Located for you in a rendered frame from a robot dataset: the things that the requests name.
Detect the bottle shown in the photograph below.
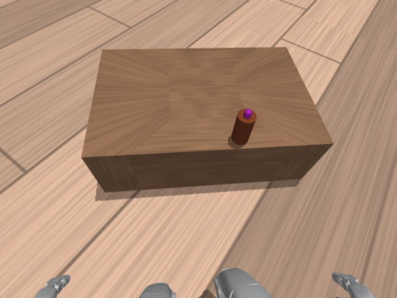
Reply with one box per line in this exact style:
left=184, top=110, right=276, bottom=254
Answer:
left=231, top=109, right=257, bottom=145

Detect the left robot hand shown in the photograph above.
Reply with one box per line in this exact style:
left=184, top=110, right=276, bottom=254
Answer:
left=34, top=275, right=70, bottom=298

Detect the right robot hand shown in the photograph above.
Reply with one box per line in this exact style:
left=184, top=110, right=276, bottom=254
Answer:
left=332, top=273, right=374, bottom=298

